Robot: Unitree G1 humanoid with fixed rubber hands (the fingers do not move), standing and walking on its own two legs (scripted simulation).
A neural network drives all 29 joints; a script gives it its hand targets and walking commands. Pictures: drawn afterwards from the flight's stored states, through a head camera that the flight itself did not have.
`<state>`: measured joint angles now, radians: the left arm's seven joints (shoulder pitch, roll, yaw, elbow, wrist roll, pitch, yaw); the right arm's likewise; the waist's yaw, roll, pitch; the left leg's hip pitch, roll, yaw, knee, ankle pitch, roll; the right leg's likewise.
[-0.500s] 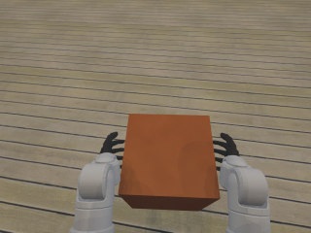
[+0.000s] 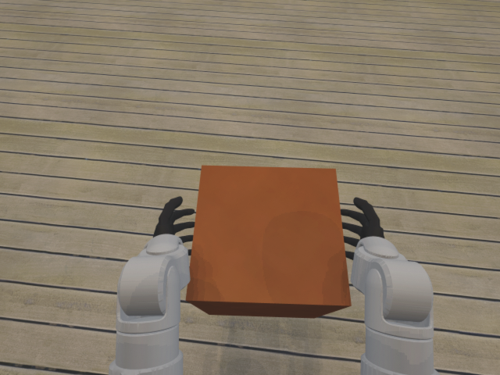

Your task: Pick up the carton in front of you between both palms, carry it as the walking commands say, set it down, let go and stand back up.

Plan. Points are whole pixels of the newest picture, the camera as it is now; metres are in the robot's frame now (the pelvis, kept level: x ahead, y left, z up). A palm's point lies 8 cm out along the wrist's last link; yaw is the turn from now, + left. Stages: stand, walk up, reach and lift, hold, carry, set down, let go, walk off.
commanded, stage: carry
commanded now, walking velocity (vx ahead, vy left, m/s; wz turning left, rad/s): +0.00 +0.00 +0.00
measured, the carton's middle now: (264, 250) +0.34 +0.00 -0.02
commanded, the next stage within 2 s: none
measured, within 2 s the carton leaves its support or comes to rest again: neither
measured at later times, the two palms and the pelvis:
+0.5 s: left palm (195, 192) +0.37 +0.11 +0.10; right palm (378, 196) +0.37 -0.17 +0.10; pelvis +0.09 -0.03 +0.01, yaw +0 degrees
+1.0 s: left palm (200, 212) +0.38 +0.11 +0.04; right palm (369, 215) +0.38 -0.18 +0.04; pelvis +0.10 -0.04 -0.01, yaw +1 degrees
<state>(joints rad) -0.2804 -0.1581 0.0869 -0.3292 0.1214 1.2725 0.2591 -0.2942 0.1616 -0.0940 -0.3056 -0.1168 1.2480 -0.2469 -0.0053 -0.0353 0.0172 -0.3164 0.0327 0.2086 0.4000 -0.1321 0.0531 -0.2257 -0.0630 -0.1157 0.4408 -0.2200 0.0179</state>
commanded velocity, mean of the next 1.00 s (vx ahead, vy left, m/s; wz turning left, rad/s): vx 0.00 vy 0.00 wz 0.00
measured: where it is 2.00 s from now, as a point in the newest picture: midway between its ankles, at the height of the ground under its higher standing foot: outside the picture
